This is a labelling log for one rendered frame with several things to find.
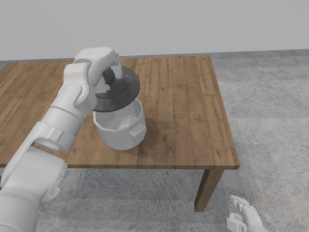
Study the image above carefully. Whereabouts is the lid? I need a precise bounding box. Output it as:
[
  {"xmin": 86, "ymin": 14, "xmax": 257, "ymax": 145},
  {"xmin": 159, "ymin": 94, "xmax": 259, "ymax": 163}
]
[{"xmin": 93, "ymin": 66, "xmax": 140, "ymax": 113}]

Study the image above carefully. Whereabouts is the left robot hand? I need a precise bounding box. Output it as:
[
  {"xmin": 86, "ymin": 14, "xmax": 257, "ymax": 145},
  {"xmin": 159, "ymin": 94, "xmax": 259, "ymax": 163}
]
[{"xmin": 74, "ymin": 46, "xmax": 123, "ymax": 94}]

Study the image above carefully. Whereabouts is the robot left upper arm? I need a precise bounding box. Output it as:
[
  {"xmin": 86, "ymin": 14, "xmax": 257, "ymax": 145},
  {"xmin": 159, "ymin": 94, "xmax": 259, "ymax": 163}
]
[{"xmin": 0, "ymin": 146, "xmax": 68, "ymax": 232}]

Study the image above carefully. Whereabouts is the right robot hand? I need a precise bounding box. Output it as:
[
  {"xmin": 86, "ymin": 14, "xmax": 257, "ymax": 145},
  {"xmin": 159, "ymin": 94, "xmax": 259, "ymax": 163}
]
[{"xmin": 227, "ymin": 195, "xmax": 264, "ymax": 232}]

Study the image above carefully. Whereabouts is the pot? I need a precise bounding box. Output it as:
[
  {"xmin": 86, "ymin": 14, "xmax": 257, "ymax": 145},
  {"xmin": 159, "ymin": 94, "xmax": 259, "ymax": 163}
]
[{"xmin": 93, "ymin": 98, "xmax": 147, "ymax": 151}]

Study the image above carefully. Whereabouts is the left robot forearm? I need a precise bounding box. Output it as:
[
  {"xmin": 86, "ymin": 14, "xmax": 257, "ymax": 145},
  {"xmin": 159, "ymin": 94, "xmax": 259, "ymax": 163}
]
[{"xmin": 0, "ymin": 56, "xmax": 102, "ymax": 188}]

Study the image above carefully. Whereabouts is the table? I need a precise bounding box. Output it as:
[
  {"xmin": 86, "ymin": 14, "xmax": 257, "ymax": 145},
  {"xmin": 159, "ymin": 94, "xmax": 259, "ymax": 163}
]
[{"xmin": 0, "ymin": 55, "xmax": 240, "ymax": 213}]

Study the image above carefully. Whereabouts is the knob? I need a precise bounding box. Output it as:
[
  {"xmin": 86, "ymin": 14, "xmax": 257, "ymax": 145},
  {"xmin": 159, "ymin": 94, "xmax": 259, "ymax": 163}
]
[{"xmin": 101, "ymin": 68, "xmax": 115, "ymax": 85}]

